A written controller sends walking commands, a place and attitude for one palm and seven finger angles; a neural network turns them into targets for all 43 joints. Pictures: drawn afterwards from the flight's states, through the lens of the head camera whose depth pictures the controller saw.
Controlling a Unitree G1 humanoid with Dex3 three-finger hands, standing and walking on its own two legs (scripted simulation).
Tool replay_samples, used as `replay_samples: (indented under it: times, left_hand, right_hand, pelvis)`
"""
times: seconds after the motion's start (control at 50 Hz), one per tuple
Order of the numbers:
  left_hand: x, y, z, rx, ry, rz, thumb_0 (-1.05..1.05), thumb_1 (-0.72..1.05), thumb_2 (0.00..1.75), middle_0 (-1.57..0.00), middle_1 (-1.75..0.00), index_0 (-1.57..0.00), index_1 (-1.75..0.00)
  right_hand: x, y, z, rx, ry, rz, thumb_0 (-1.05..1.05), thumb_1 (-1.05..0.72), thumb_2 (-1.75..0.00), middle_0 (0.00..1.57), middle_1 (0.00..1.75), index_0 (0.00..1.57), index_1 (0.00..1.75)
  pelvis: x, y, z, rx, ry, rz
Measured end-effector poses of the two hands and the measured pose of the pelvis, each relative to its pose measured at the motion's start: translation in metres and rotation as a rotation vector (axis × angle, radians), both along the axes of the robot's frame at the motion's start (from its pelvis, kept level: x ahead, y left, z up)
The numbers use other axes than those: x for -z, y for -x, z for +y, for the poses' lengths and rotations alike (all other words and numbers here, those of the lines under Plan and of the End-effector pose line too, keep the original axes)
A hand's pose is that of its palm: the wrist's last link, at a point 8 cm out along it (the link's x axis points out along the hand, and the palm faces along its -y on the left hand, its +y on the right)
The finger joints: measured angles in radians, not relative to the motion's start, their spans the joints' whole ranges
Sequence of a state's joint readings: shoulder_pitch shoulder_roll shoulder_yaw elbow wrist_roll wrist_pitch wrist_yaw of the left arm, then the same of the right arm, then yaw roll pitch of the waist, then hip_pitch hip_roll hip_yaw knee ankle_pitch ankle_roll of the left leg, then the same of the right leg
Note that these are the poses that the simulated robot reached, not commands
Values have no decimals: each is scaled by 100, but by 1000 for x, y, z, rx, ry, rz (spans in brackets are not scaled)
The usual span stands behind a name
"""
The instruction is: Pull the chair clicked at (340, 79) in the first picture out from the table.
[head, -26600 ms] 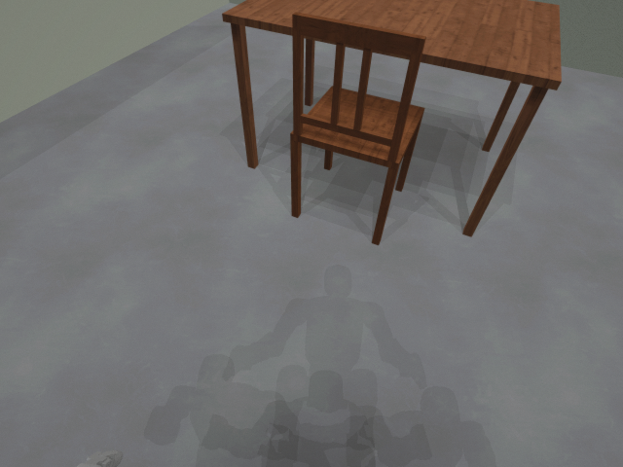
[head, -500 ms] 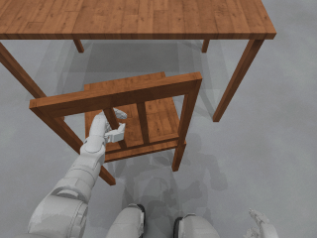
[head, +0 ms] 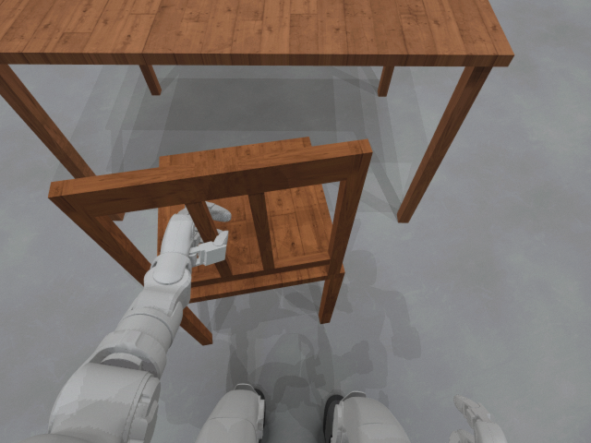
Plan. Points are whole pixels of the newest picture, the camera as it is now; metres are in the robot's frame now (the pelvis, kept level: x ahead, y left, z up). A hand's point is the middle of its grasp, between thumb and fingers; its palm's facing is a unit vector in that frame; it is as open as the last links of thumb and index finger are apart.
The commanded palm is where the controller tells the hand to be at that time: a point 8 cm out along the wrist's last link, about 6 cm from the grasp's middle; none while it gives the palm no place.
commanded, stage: step backward, pulling the chair out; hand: left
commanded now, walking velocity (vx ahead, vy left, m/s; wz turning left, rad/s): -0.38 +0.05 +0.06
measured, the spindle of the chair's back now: (212, 241) +0.41 +0.16 -0.08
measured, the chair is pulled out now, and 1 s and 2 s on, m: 0.20 0.26 0.27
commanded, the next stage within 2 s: none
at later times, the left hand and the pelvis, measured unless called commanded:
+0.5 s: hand (205, 271) +0.34 +0.15 -0.04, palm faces +0.06 -0.98 -0.21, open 5.6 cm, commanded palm +0.35 +0.21 -0.04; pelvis -0.03 +0.00 +0.00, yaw +3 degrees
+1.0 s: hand (201, 281) +0.32 +0.16 -0.04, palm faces +0.06 -0.97 -0.22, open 5.6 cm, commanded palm +0.33 +0.21 -0.04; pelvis -0.04 +0.00 +0.00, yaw +2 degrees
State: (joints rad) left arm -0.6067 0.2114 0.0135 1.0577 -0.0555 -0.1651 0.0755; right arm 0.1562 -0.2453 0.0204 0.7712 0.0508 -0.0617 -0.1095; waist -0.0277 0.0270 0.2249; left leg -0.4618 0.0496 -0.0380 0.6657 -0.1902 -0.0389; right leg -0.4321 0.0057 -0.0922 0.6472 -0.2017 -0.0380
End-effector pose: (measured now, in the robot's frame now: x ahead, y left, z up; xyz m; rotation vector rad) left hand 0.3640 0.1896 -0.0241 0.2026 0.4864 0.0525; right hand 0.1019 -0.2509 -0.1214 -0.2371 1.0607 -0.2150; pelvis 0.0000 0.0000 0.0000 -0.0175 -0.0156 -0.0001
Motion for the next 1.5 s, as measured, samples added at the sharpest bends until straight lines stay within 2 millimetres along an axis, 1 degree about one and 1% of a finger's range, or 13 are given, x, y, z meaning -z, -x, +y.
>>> replay_samples:
  times: [0.08,0.18,0.26,0.44,0.56,0.64,0.78,0.92,1.08,1.22,1.3,1.4,1.5]
  left_hand:
    - [0,8,1,-14,-9,-9,5,64,78,-26,-120,-50,-144]
    - [-1,17,4,-21,3,4,6,65,77,-24,-121,-50,-144]
    - [-1,24,8,-13,10,10,6,65,77,-23,-121,-50,-144]
    - [-1,41,13,-41,-8,-10,6,63,79,-27,-121,-50,-144]
    - [-1,51,13,-57,-1,1,7,64,79,-26,-121,-50,-144]
    - [-1,56,15,-48,-2,-3,7,64,78,-26,-122,-50,-144]
    - [-1,61,16,-61,-17,-19,7,62,79,-28,-123,-50,-144]
    - [-2,62,16,-66,-8,-5,7,63,78,-27,-123,-50,-144]
    - [-1,62,16,-66,-17,-13,7,62,79,-28,-123,-50,-144]
    - [-3,59,18,-50,-4,19,9,62,79,-27,-125,-50,-144]
    - [-3,60,18,-54,-1,25,9,63,78,-26,-125,-50,-144]
    - [-3,60,17,-76,-6,23,9,62,79,-27,-124,-50,-144]
    - [-3,63,15,-95,-4,26,10,62,80,-28,-123,-50,-144]
  right_hand:
    - [2,7,-1,19,-16,-14,1,-90,-90,20,30,21,30]
    - [-2,20,-2,6,19,9,1,-90,-90,20,30,21,30]
    - [-6,29,0,-9,38,35,1,-90,-90,20,30,21,30]
    - [7,32,9,-6,-26,10,1,-90,-90,20,30,21,30]
    - [0,43,6,-12,-7,8,1,-90,-90,21,30,21,30]
    - [0,48,4,-19,12,17,1,-90,-90,20,30,21,30]
    - [9,46,3,-15,-13,6,1,-90,-90,20,30,21,30]
    - [1,49,3,-18,4,5,1,-90,-90,20,30,21,30]
    - [9,43,4,-25,-23,21,1,-90,-90,20,30,21,30]
    - [-3,40,6,-34,12,22,1,-90,-90,20,30,21,30]
    - [-4,37,10,-49,1,29,1,-90,-90,20,30,21,30]
    - [1,34,13,-49,-38,22,1,-90,-90,20,30,21,30]
    - [2,40,4,-24,-30,7,1,-90,-90,21,30,21,30]
  pelvis:
    - [2,6,-2,-17,-8,-2]
    - [0,10,6,-49,-19,2]
    - [-2,17,12,-33,-28,4]
    - [5,30,2,-34,-24,3]
    - [1,37,5,-52,-34,-2]
    - [3,38,8,-40,-21,0]
    - [9,39,2,-43,-33,-6]
    - [3,39,6,-39,-27,3]
    - [6,36,0,-48,-27,-10]
    - [-2,35,11,-53,-41,10]
    - [-4,35,10,-53,-33,9]
    - [-3,41,0,-54,-26,10]
    - [-1,50,-2,-58,-34,20]
